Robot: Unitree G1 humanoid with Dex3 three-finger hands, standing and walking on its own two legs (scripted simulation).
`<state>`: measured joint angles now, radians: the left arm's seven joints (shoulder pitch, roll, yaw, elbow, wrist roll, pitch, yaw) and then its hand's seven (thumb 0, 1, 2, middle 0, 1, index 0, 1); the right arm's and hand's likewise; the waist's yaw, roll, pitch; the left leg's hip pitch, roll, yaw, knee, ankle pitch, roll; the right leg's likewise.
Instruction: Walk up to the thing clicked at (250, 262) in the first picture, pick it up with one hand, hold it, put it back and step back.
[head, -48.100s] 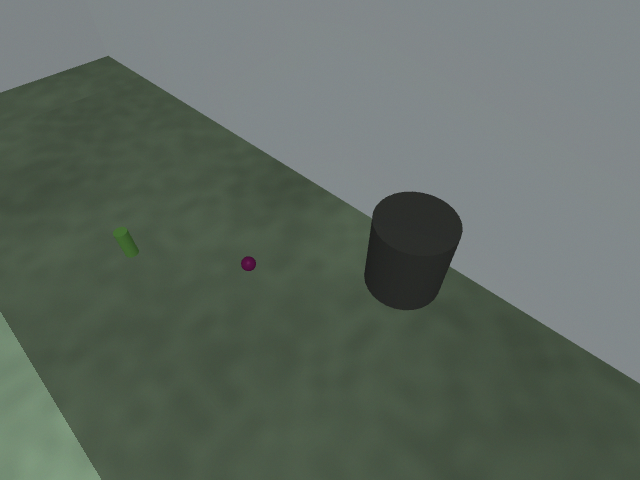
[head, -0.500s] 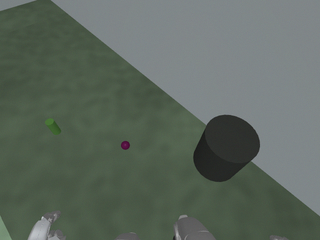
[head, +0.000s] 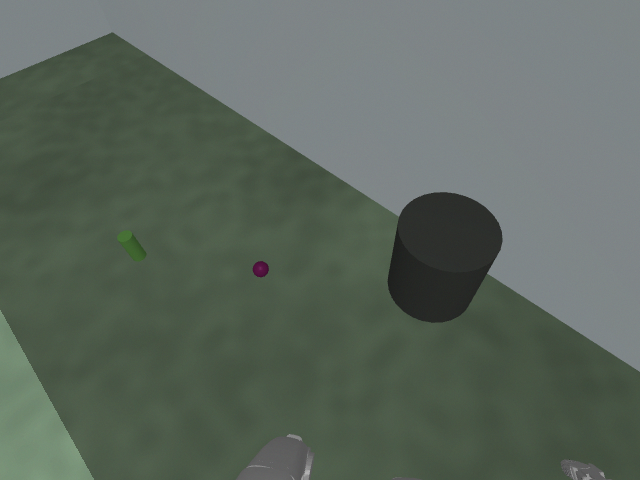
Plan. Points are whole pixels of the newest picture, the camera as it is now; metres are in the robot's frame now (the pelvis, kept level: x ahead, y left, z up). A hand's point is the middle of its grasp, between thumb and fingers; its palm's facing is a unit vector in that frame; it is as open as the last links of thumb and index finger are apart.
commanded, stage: step back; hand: left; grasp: from above
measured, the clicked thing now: (260, 269) +0.85 +0.30 -0.73
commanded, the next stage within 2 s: stand in 1.66 s
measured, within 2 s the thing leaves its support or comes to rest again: neither
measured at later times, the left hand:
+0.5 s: hand out of the picture -0.11 +0.24 -0.16, palm faces +0.00 -0.91 -0.41, open 7.3 cm
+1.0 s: hand out of the picture -0.21 +0.24 -0.14, palm faces +0.08 -0.91 -0.40, open 7.3 cm
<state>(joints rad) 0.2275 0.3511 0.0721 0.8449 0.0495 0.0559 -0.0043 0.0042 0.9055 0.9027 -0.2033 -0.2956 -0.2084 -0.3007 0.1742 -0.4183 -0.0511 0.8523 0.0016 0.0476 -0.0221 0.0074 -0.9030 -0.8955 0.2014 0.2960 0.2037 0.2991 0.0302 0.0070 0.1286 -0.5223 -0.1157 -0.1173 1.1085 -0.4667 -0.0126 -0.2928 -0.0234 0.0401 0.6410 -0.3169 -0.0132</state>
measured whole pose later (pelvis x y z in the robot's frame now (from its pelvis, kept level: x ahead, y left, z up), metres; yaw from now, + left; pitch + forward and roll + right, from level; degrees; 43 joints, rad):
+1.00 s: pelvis -0.24 -0.05 +0.00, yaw +4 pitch -2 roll +1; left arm 0.23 0.40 0.07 0.99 0.03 -0.02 -0.01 0.00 0.91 0.90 -0.20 -0.30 -0.21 -0.30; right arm 0.21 -0.35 -0.04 0.98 -0.03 0.00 0.04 0.01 -0.90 -0.90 0.20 0.30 0.21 0.30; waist 0.01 -0.01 0.05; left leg -0.24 -0.01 -0.03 0.59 -0.30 0.01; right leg -0.27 -0.01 -0.02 0.63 -0.40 -0.02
